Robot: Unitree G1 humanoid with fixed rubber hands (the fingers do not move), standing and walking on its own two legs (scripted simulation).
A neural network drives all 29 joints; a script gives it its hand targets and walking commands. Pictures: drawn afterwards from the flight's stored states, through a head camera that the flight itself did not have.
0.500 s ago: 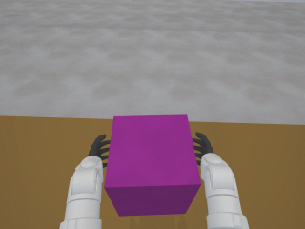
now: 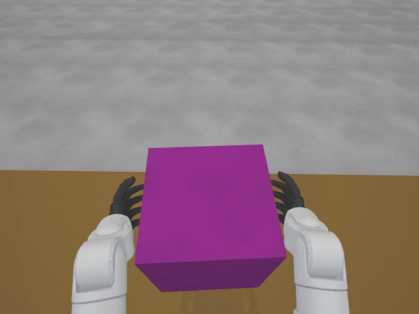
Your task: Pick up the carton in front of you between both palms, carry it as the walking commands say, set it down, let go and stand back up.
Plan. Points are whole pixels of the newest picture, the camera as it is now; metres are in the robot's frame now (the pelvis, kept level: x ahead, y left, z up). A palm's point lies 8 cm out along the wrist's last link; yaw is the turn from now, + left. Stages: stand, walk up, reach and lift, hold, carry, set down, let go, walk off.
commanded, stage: carry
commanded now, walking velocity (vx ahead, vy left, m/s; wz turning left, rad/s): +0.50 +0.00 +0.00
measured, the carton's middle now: (208, 224) +0.30 +0.00 +0.03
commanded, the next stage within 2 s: none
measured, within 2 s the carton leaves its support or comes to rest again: neither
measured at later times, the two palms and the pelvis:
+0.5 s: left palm (131, 132) +0.49 +0.17 +0.11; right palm (260, 131) +0.48 -0.13 +0.12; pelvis +0.26 +0.03 +0.02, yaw +0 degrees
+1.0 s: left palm (154, 76) +0.80 +0.16 +0.10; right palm (245, 73) +0.83 -0.14 +0.09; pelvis +0.58 -0.01 +0.02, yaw +3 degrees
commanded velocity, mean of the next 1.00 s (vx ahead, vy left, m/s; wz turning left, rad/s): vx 0.50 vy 0.00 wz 0.00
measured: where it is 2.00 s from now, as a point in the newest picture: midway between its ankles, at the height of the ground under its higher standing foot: (190, 163)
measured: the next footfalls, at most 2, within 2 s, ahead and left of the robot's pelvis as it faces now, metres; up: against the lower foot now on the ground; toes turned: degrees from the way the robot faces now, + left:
left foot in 0.24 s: +0.24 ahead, +0.10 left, +0.00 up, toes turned +11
right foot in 0.70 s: +0.59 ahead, -0.09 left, +0.00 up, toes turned -10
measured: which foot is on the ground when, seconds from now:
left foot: down 0.00-0.04, up 0.06-0.22, down 0.24-0.74, up 0.76-1.00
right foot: down 0.00-0.26, up 0.28-0.68, down 0.70-1.00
